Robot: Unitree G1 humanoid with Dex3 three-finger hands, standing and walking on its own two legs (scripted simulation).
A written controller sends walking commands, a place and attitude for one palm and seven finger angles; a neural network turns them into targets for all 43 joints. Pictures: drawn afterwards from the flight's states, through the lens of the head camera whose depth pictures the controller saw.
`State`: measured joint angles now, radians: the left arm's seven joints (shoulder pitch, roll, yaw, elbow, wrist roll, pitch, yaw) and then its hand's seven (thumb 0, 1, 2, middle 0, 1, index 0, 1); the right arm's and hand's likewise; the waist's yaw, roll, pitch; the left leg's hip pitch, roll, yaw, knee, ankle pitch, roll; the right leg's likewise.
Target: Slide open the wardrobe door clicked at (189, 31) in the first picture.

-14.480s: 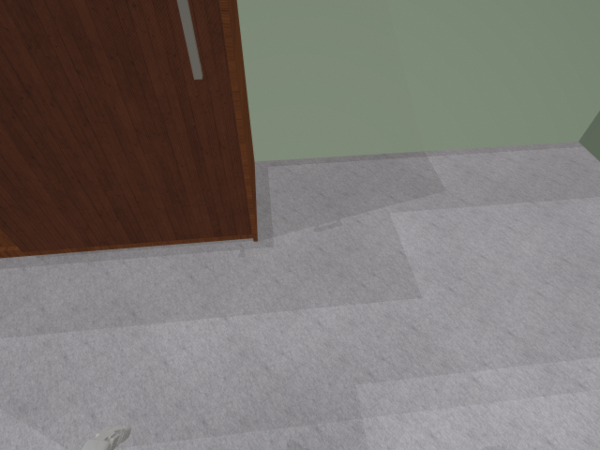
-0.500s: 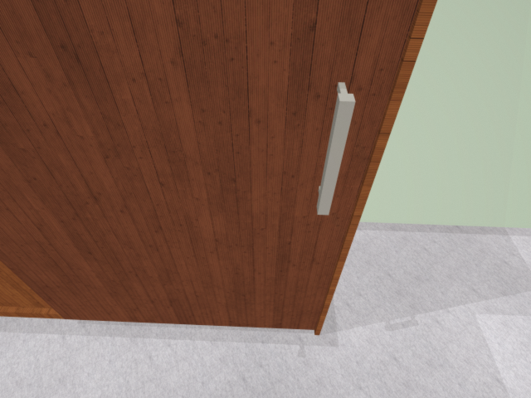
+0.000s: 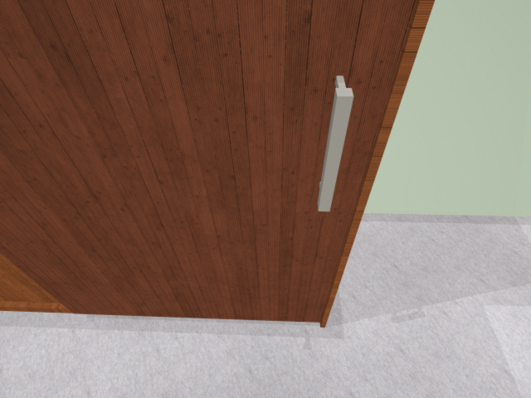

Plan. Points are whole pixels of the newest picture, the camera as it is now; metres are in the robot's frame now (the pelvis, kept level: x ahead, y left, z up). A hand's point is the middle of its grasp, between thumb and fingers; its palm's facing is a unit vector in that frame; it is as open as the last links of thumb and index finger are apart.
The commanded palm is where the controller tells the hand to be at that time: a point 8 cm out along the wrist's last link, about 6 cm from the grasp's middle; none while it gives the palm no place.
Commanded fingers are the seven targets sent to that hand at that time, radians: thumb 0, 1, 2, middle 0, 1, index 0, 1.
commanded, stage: raise the hand with hooked fingers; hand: right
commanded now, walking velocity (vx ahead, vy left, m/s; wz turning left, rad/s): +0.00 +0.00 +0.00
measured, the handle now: (331, 151) +0.47 -0.08 +0.13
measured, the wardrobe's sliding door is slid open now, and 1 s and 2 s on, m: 0.00 0.00 0.00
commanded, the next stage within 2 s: none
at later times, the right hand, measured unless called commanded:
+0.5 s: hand out of the picture +0.13 -0.20 -0.05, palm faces +0.13 +0.99 -0.02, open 8.9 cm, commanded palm +0.13 -0.25 +0.00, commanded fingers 0.00 -0.32 -0.65 0.24 0.68 0.24 0.68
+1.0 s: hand (474, 334) +0.21 -0.25 +0.05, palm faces +0.11 +0.99 -0.05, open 11.9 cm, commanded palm +0.17 -0.29 +0.07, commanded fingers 0.00 0.27 -0.40 0.28 1.05 0.28 1.05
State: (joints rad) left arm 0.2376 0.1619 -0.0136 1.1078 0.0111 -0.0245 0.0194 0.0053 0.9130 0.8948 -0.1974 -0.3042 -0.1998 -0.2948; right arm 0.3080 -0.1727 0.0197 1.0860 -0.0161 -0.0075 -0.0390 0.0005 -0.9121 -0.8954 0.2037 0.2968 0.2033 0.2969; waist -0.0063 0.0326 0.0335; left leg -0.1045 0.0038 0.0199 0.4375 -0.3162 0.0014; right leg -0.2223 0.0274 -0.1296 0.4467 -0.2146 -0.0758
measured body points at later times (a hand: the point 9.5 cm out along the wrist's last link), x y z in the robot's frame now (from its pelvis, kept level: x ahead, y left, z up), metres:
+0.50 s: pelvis -0.02 +0.04 -0.07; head -0.01 +0.02 +0.38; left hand +0.20 +0.28 -0.09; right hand +0.12 -0.25 -0.04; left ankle -0.02 +0.10 -0.74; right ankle +0.02 -0.07 -0.74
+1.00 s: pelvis +0.00 +0.01 -0.04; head +0.02 +0.00 +0.41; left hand +0.16 +0.26 -0.11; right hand +0.19 -0.30 +0.06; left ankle -0.02 +0.10 -0.74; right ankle +0.02 -0.07 -0.74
